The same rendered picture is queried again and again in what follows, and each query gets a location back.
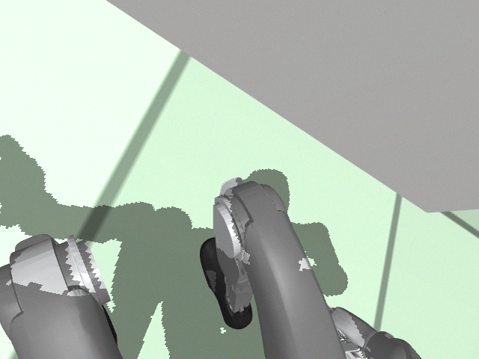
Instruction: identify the right robot hand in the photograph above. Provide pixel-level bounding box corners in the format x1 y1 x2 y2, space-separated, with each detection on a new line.
328 305 377 359

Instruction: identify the right robot arm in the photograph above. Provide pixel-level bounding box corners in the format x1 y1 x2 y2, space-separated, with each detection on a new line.
365 331 422 359

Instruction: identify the left robot foot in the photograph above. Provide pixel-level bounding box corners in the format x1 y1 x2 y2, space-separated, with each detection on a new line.
102 305 118 345

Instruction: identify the right robot foot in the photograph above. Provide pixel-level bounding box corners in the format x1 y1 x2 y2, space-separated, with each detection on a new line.
200 237 252 329

